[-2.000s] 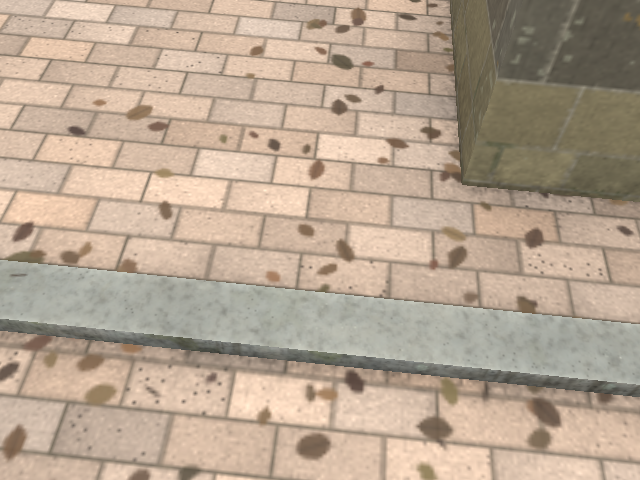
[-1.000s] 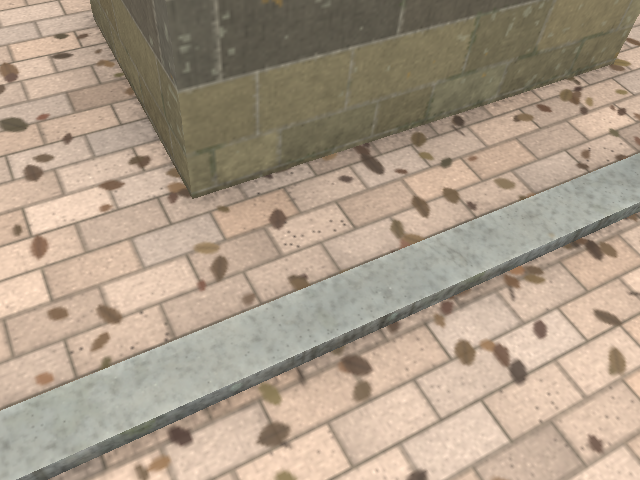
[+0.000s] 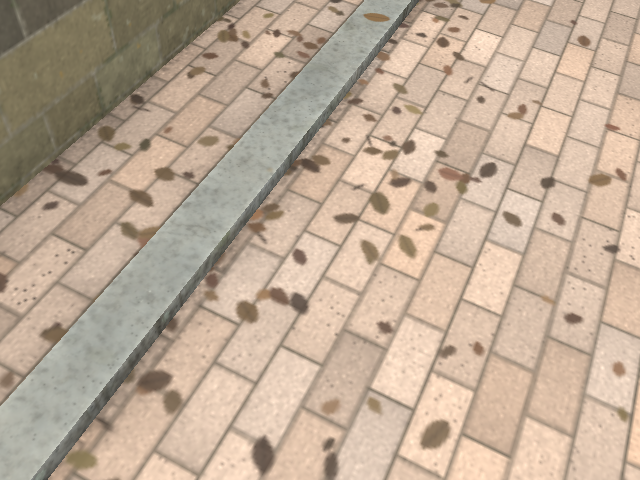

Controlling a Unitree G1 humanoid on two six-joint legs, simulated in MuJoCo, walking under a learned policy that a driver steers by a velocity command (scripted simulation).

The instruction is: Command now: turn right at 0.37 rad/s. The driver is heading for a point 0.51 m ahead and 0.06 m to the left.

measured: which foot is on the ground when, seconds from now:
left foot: down 0.00-0.20, up 0.22-0.46, down 0.48-0.80, up 0.82-1.00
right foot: up 0.00-0.18, down 0.20-1.00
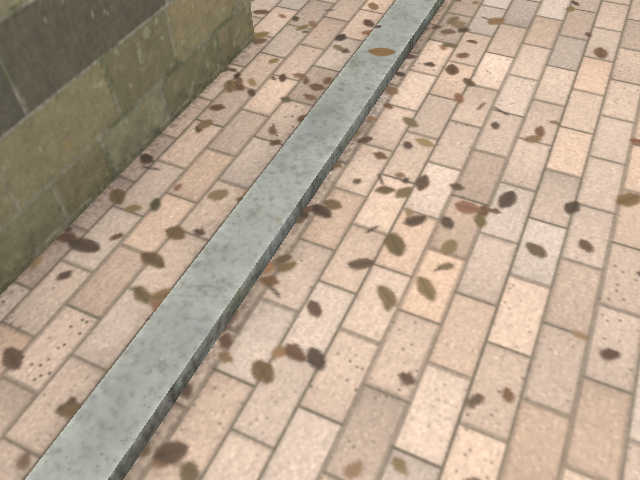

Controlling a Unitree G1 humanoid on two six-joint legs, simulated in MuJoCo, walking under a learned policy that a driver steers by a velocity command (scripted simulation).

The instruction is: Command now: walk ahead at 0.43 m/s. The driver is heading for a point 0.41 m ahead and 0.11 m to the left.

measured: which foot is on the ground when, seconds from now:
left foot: up 0.00-0.18, down 0.20-0.70, up 0.72-0.94, down 0.96-1.00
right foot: down 0.00-0.20, up 0.22-0.66, down 0.68-1.00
